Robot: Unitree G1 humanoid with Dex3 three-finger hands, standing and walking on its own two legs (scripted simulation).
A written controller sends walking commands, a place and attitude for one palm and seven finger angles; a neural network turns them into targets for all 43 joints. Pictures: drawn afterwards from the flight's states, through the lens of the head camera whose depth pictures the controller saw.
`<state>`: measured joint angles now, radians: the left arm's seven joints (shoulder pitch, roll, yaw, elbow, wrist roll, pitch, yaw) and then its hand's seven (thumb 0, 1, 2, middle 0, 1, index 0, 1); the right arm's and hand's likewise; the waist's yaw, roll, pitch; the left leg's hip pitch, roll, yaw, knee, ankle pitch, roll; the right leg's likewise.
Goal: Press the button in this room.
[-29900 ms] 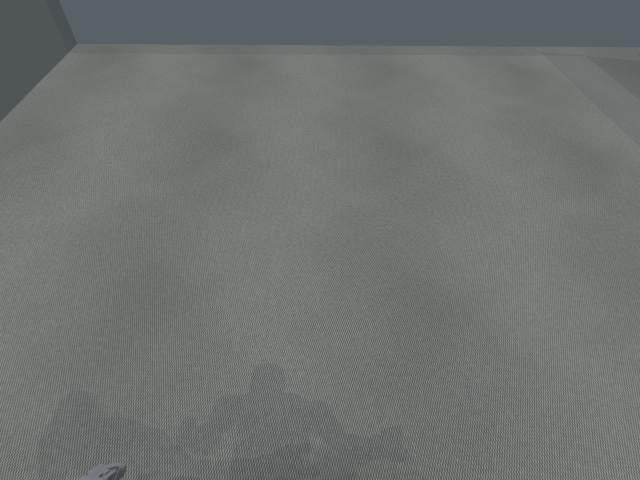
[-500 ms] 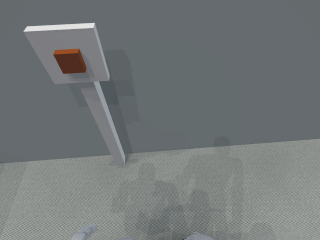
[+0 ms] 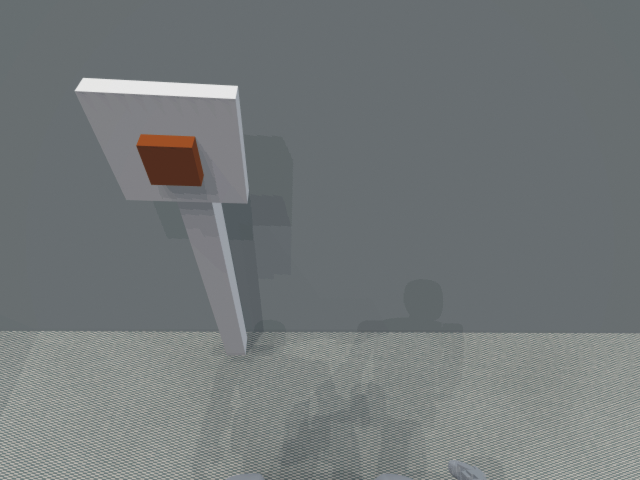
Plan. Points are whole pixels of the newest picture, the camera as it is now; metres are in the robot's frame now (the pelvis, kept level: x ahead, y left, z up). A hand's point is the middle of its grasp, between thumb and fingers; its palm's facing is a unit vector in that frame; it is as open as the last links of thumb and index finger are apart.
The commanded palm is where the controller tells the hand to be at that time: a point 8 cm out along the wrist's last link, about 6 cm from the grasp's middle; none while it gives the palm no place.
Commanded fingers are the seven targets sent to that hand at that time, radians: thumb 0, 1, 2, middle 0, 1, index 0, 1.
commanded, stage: come to a stop and stand still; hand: left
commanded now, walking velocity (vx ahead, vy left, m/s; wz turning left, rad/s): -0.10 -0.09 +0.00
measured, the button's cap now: (172, 159) +0.49 +0.27 +0.09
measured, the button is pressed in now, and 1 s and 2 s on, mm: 0 0 0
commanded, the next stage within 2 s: look again from close up in 0.78 s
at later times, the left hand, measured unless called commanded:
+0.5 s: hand out of the picture -0.02 +0.11 -0.17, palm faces +0.04 -0.97 -0.22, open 7.3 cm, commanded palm none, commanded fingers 0.00 0.90 0.90 -0.20 -0.30 -0.20 -0.30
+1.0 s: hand out of the picture -0.11 +0.09 -0.18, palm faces +0.05 -0.98 -0.17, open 7.4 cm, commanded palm none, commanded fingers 0.00 0.90 0.90 -0.20 -0.30 -0.20 -0.30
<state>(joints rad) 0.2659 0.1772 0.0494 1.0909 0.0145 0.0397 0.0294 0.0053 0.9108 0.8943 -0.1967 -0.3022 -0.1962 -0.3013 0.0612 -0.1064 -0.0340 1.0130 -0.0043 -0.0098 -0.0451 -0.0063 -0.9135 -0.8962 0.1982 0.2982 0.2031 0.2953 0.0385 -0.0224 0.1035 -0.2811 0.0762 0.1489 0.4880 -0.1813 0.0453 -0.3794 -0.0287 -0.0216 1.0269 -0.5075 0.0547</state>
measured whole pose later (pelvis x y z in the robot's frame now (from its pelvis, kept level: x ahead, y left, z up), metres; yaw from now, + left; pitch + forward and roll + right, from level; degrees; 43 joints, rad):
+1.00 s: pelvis -0.08 -0.06 +0.00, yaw +1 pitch -1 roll +0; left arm 0.33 0.11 -0.01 1.15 0.02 -0.02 0.04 0.01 0.91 0.89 -0.20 -0.30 -0.20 -0.30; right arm 0.29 -0.15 -0.01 1.08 -0.01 -0.01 -0.03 0.02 -0.92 -0.90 0.20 0.30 0.20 0.29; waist 0.00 0.02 0.03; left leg -0.17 0.01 0.05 0.51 -0.32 0.01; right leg -0.27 -0.03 -0.08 0.49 -0.20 -0.01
